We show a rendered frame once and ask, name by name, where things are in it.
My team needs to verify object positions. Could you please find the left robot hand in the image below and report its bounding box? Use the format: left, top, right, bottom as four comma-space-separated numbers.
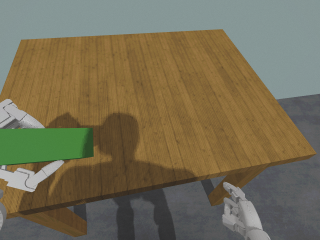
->
0, 99, 64, 192

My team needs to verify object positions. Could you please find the sponge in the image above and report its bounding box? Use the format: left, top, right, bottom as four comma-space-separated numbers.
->
0, 128, 94, 166

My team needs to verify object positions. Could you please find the right robot forearm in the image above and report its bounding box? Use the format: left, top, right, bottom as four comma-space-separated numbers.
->
245, 229, 271, 240

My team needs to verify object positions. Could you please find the right robot hand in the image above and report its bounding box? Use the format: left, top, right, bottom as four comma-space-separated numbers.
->
222, 182, 263, 239

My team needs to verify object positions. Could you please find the table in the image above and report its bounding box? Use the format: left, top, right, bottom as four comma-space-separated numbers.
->
0, 29, 317, 237

